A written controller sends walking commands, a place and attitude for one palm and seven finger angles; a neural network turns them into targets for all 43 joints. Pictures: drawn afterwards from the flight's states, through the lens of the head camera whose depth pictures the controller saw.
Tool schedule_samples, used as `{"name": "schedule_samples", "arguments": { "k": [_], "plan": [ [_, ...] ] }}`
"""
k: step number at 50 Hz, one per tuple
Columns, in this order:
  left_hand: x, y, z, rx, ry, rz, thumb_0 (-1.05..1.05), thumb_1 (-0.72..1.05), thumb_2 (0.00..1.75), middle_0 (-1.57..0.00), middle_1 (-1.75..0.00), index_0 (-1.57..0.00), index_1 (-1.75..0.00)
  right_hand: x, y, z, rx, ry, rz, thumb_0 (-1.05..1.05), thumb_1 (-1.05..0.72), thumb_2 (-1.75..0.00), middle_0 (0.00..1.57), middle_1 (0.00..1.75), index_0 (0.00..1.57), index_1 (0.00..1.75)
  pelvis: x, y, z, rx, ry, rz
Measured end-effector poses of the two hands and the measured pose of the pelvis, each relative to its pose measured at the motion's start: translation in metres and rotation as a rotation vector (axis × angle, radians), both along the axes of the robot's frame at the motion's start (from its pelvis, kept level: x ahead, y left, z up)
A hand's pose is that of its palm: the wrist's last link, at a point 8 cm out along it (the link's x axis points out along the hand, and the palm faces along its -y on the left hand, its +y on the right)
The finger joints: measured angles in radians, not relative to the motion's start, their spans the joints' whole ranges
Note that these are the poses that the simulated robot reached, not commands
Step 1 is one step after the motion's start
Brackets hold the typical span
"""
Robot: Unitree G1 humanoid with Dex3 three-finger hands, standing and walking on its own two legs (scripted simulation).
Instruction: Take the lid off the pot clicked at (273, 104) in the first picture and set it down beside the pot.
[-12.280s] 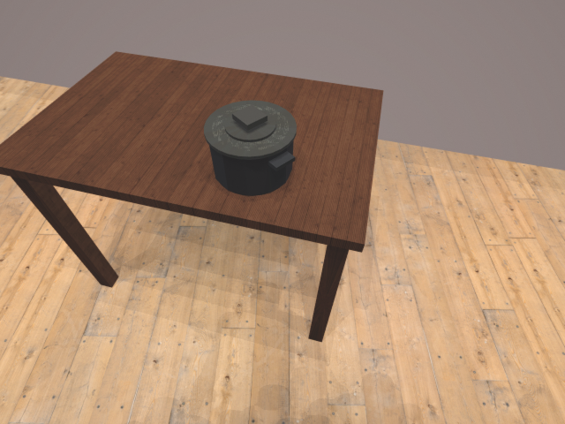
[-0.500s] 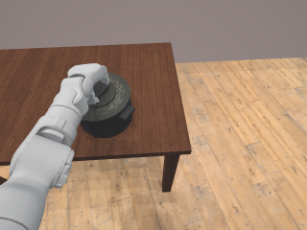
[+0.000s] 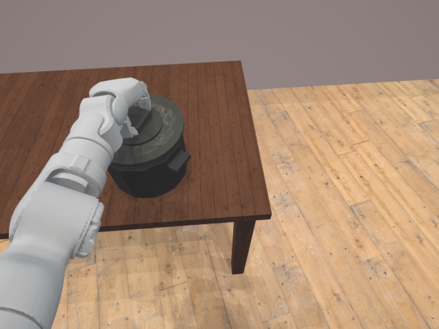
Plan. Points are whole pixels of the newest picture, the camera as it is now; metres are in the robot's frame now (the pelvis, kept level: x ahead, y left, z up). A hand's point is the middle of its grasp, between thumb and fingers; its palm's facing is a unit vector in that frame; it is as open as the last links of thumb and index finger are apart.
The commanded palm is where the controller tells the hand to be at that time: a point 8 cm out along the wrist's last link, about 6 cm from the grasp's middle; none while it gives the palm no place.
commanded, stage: lift the lid straight up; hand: left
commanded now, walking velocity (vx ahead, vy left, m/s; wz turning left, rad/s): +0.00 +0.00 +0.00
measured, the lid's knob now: (134, 118) +0.53 +0.13 +0.07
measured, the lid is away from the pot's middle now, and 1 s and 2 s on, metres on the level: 0.00 0.00 0.04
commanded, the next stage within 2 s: move the lid sideways beside the pot in 1.48 s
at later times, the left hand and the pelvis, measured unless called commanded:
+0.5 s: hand (118, 106) +0.49 +0.14 +0.15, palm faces -0.32 -0.05 -0.95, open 8.8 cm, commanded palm +0.49 +0.13 +0.21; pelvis +0.00 +0.00 +0.00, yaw +1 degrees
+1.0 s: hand (109, 87) +0.49 +0.14 +0.18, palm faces -0.31 -0.06 -0.95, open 8.8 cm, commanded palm +0.49 +0.14 +0.25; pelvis -0.01 +0.00 +0.00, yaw +1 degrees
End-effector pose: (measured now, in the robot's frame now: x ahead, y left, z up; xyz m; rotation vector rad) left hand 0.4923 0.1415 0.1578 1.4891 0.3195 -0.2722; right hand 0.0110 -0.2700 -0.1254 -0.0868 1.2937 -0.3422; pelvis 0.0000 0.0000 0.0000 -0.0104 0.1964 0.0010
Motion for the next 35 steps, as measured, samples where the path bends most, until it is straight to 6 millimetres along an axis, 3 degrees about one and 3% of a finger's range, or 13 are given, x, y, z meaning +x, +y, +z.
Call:
{"name": "schedule_samples", "arguments": {
  "k": [12,28,35],
  "plan": [
    [0.003,0.003,0.022,0.007,-0.032,-0.012,-0.04,0.20,0.85,-0.55,-0.97,-0.46,-0.89,0.000,-0.005,0.005,-0.014,-0.009,0.002,0.00,-0.91,-0.90,0.20,0.30,0.20,0.30,0.002,0.001,0.002,0.000,-0.007,-0.002],
    [-0.013,-0.003,0.051,0.014,-0.060,-0.017,-0.04,0.20,0.85,-0.55,-0.97,-0.46,-0.89,0.031,0.006,0.003,0.024,-0.092,0.065,0.00,-0.91,-0.90,0.20,0.30,0.20,0.30,-0.004,0.002,0.003,0.003,-0.040,0.014],
    [-0.015,-0.005,0.064,0.009,-0.064,0.000,-0.05,0.20,0.85,-0.56,-0.97,-0.46,-0.89,0.033,0.007,0.004,0.019,-0.114,0.074,0.00,-0.91,-0.90,0.20,0.30,0.20,0.30,-0.008,0.002,0.003,0.004,-0.048,0.014]
  ]
}}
